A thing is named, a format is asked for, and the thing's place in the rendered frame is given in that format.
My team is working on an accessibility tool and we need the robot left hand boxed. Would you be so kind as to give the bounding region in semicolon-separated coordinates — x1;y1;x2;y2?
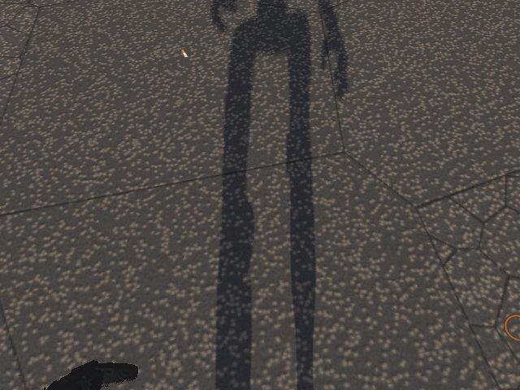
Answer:
44;360;138;390

